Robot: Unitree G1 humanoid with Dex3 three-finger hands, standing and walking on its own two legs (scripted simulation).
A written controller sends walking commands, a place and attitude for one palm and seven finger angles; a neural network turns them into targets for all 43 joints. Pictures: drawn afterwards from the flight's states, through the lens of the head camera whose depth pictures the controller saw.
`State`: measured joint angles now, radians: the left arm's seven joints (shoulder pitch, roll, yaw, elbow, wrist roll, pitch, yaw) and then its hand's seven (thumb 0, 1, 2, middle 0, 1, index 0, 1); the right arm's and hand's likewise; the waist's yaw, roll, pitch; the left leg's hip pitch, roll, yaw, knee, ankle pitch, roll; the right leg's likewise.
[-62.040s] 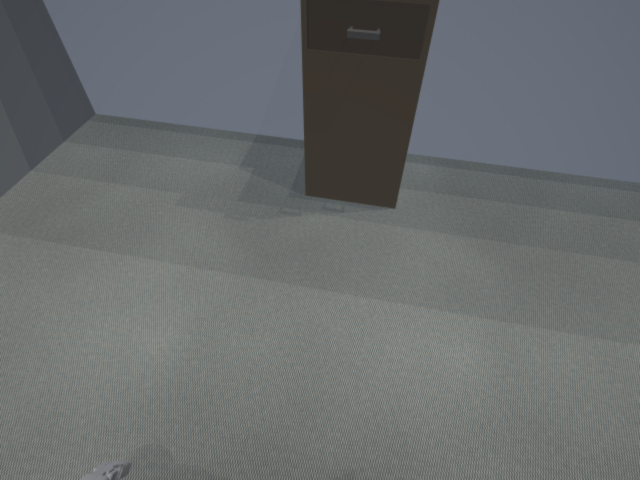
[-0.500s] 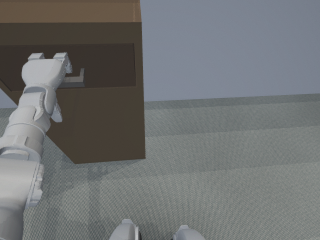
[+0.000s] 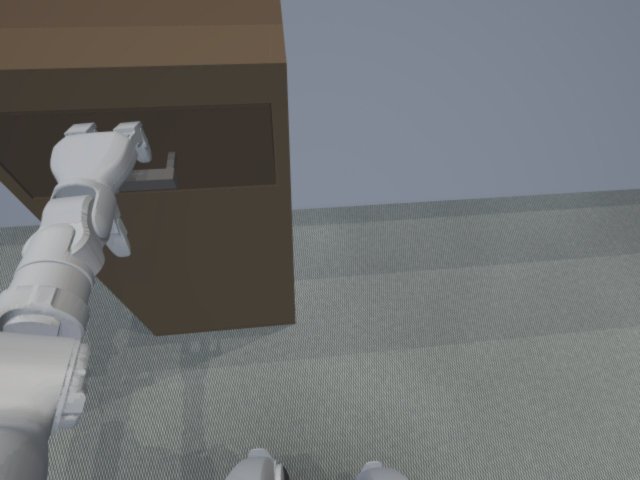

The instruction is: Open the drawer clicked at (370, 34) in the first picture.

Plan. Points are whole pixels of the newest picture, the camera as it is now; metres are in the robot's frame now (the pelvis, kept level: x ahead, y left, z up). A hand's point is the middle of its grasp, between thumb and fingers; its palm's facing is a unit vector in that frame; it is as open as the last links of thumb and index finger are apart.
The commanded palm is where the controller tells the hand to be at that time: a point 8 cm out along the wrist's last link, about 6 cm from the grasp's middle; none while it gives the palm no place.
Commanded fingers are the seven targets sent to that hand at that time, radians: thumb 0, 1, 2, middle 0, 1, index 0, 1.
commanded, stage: lift the fingers back up to retry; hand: left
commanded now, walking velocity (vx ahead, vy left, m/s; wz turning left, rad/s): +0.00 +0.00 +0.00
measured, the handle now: (138, 170) +0.53 +0.24 +0.04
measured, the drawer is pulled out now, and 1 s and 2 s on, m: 0.00 0.00 0.00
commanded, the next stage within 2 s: re-aim the fingers above the handle in 0.36 s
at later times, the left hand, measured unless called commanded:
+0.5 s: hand (100, 169) +0.47 +0.26 +0.10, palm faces -0.05 -0.05 -1.00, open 13.7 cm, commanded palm +0.45 +0.25 +0.15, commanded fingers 0.00 -0.50 0.30 -0.30 -1.20 -0.30 -1.20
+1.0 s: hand (102, 168) +0.48 +0.26 +0.09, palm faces -0.05 -0.04 -1.00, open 13.7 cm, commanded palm +0.46 +0.25 +0.15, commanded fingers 0.00 -0.50 0.30 -0.30 -1.20 -0.30 -1.20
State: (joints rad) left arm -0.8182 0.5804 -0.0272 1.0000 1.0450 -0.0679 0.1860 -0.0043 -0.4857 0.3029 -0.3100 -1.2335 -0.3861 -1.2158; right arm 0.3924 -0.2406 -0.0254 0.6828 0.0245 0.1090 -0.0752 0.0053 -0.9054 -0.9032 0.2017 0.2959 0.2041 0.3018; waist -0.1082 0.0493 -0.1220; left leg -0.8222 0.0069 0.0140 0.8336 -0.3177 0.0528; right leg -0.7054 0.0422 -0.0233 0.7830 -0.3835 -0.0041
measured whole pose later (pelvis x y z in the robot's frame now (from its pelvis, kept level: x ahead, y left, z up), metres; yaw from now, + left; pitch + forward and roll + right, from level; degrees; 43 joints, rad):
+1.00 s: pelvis +0.03 -0.02 +0.02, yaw +0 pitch +14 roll -1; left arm -0.72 0.58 0.01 0.87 1.01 -0.08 0.11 0.00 -0.49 0.30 -0.32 -1.20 -0.33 -1.21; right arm 0.33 -0.26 -0.05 0.67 0.03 0.19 -0.06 0.01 -0.91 -0.90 0.20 0.30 0.20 0.30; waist -0.06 0.05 -0.12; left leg -0.65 0.01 0.02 0.73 -0.32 0.03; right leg -0.54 0.04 -0.02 0.69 -0.39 -0.02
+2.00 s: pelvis +0.03 -0.02 +0.02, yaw +1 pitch +12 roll -1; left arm -0.70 0.52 -0.06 0.82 1.01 -0.09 0.12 -0.01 -0.49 0.30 -0.32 -1.20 -0.33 -1.20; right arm 0.31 -0.26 -0.05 0.68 0.03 0.16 -0.06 0.01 -0.91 -0.90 0.20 0.30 0.20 0.30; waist -0.04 0.05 -0.11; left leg -0.61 -0.01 0.01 0.71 -0.31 0.03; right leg -0.50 0.03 -0.03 0.67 -0.38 -0.02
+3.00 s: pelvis +0.03 -0.01 +0.01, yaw +0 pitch +16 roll -2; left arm -0.69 0.53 0.00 0.88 1.04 -0.09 0.20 0.00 -0.49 0.30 -0.32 -1.20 -0.32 -1.20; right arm 0.32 -0.26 -0.06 0.68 0.02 0.16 -0.04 0.01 -0.91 -0.90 0.20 0.30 0.20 0.30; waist -0.06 0.04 -0.13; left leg -0.71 0.01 0.01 0.77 -0.34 0.03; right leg -0.60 0.05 -0.02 0.73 -0.40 -0.02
